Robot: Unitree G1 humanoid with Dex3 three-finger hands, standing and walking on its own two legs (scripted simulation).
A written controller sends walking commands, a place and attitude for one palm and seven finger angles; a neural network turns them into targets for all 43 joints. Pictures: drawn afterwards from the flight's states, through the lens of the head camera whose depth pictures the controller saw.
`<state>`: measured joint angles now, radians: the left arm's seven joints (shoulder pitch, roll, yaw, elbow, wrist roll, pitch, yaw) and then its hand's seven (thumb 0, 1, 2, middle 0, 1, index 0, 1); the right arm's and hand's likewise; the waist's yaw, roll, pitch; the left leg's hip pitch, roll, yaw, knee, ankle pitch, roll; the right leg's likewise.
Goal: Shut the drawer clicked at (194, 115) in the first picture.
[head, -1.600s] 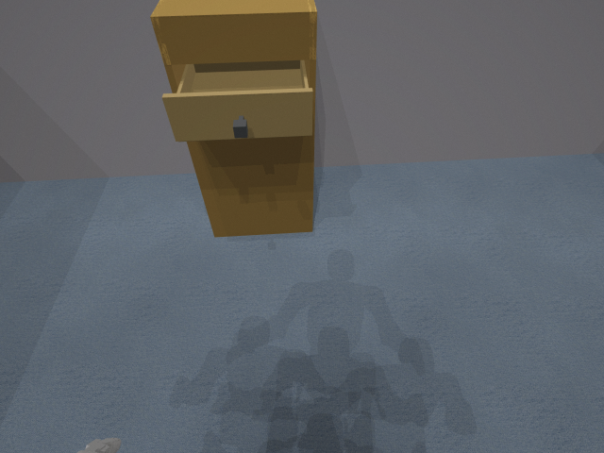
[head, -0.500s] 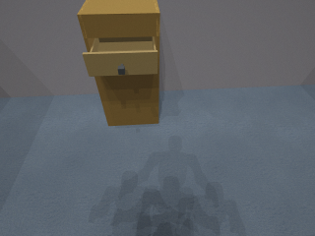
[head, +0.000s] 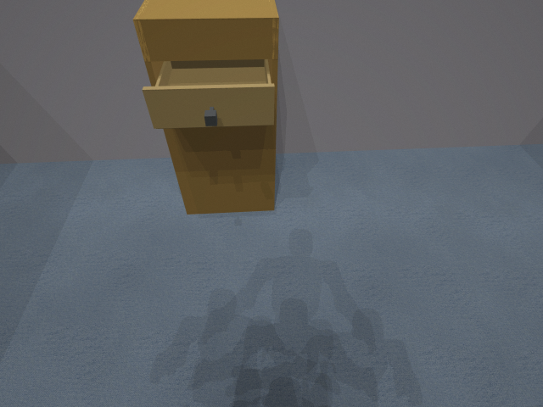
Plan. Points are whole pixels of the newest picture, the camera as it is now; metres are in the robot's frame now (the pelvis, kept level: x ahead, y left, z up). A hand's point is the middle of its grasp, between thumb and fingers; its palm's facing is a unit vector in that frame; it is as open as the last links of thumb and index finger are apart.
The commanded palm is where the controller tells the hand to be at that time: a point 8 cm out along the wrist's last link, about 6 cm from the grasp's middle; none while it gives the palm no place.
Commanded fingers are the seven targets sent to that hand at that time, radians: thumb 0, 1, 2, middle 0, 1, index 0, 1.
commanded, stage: walk to a spot facing it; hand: left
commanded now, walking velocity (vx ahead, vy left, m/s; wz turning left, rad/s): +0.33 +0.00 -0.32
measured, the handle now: (211, 114) +0.91 +0.24 -0.08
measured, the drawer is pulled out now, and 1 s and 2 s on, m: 0.18 0.18 0.18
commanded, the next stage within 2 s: turn to face it in 0.38 s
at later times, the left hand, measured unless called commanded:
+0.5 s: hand (190, 399) +0.18 +0.16 -0.20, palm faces -0.13 -0.97 -0.20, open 7.3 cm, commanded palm none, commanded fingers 0.00 0.90 0.90 -0.20 -0.30 -0.20 -0.30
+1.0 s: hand (193, 356) +0.25 +0.17 -0.19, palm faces +0.03 -0.99 -0.16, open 7.3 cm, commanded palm none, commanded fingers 0.00 0.90 0.90 -0.20 -0.30 -0.20 -0.30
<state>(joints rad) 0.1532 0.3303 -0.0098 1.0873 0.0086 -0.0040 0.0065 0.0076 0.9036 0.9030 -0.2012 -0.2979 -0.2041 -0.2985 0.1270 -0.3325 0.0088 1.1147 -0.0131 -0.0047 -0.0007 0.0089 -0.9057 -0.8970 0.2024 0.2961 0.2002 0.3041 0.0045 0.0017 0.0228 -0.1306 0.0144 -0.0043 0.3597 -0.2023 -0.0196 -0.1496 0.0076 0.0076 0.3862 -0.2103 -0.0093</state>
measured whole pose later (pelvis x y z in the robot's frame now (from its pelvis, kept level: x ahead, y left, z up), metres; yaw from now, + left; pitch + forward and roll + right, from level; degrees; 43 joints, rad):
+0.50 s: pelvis +0.12 -0.02 -0.03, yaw -10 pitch -2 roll +0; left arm 0.26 0.18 0.06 1.03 0.02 -0.04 -0.02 0.02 0.92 0.90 -0.20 -0.30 -0.20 -0.30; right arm 0.46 -0.14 -0.03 1.19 -0.01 -0.03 -0.01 0.01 -0.91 -0.90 0.20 0.30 0.20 0.30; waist 0.00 0.01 0.09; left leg -0.10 0.11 0.13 0.80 -0.53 -0.02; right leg -0.38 -0.03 -0.14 0.68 -0.26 -0.07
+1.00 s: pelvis +0.22 +0.00 -0.01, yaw -2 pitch +0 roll -1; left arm 0.24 0.16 0.04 1.06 0.02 0.03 0.03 0.01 0.92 0.90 -0.20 -0.30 -0.20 -0.30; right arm 0.23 -0.15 -0.03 1.05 -0.02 -0.01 -0.03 0.02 -0.94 -0.90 0.20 0.30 0.20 0.30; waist 0.00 -0.03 0.04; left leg -0.29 0.00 0.11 0.49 -0.20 0.08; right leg -0.37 -0.06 -0.06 0.97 -0.48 0.04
